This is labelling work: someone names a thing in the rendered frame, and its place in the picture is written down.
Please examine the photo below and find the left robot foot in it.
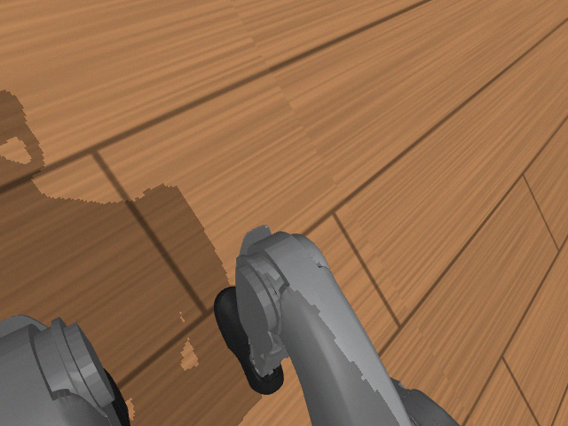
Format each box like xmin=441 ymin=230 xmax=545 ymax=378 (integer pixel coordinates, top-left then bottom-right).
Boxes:
xmin=104 ymin=369 xmax=130 ymax=426

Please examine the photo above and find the right robot hand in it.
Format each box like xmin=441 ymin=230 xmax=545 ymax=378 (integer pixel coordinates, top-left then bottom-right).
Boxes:
xmin=390 ymin=377 xmax=460 ymax=426

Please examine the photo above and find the right robot foot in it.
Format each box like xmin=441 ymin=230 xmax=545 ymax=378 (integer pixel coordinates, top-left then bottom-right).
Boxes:
xmin=214 ymin=287 xmax=284 ymax=395

